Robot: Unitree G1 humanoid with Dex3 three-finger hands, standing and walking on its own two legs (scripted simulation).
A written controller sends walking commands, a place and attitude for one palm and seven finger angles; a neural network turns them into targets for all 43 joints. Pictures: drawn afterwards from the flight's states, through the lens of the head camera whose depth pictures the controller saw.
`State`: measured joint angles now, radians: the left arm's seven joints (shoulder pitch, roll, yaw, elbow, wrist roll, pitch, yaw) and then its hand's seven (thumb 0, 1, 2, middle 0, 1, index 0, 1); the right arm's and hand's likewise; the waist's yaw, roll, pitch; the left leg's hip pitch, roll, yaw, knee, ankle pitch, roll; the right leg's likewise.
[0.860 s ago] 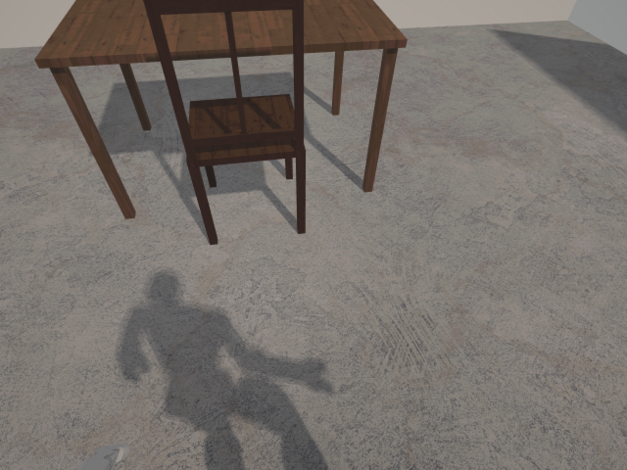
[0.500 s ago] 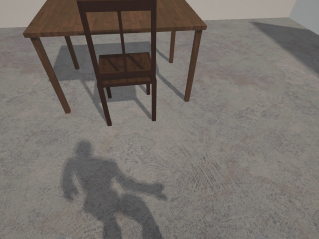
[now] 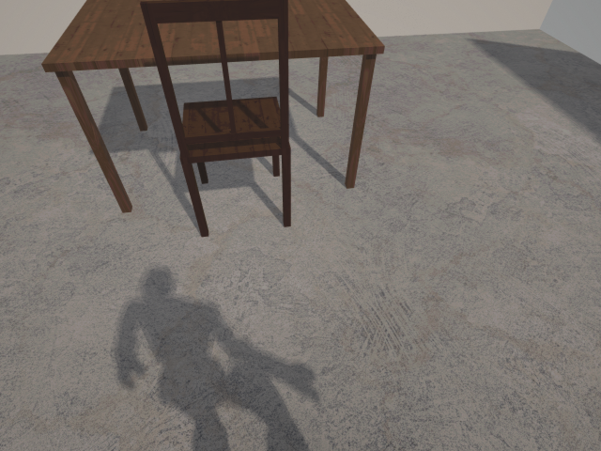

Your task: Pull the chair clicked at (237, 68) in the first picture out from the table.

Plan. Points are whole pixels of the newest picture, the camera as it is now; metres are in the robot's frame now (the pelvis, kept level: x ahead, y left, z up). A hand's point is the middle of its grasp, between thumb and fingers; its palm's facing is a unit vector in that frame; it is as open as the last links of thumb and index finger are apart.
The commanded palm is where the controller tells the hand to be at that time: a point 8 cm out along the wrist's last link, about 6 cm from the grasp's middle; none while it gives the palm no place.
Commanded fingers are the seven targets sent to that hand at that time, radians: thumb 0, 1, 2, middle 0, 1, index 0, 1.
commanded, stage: stand and wait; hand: left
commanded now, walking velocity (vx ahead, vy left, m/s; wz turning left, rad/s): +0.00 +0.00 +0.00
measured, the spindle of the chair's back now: (227, 82) +1.16 +0.30 -0.07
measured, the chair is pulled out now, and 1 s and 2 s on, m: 0.00 0.00 0.00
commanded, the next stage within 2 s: look at it before walking up in 0.06 s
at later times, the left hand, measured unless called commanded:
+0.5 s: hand out of the picture +0.07 +0.24 -0.16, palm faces -0.03 -0.95 -0.32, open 7.4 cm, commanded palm none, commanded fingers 0.00 0.90 0.90 -0.20 -0.30 -0.20 -0.30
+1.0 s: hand out of the picture +0.06 +0.22 -0.18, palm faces +0.06 -0.97 -0.24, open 7.3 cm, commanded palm none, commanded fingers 0.00 0.90 0.90 -0.20 -0.30 -0.20 -0.30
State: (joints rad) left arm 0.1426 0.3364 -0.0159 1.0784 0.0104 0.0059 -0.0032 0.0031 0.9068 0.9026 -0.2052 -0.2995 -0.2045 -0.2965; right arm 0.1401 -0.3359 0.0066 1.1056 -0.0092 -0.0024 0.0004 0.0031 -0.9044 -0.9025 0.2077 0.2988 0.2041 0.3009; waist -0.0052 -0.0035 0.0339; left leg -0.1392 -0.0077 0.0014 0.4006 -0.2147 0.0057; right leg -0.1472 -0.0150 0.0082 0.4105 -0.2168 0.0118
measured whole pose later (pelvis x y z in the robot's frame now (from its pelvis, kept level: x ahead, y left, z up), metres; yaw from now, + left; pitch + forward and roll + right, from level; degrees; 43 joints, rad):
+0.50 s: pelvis +0.00 +0.00 +0.00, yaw +0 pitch -2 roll +0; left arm 0.14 0.33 -0.02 1.09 0.01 0.00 0.00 0.00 0.91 0.90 -0.21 -0.30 -0.20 -0.30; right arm 0.12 -0.33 0.01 1.11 -0.01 -0.01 0.00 0.00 -0.90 -0.90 0.21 0.30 0.20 0.30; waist 0.00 0.00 0.04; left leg -0.14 0.00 -0.01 0.38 -0.21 0.00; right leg -0.14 -0.01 0.00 0.39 -0.21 0.01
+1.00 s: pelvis +0.03 +0.01 +0.00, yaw +4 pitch -1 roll -1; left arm 0.24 0.27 0.00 1.06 0.02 0.00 0.00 0.00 0.91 0.90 -0.20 -0.30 -0.20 -0.30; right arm 0.24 -0.27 0.00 1.10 -0.02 0.03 0.01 0.00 -0.91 -0.90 0.20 0.30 0.20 0.30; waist 0.00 -0.01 -0.02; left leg -0.27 0.01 0.01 0.70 -0.43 0.01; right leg -0.12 -0.02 -0.07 0.42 -0.29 0.00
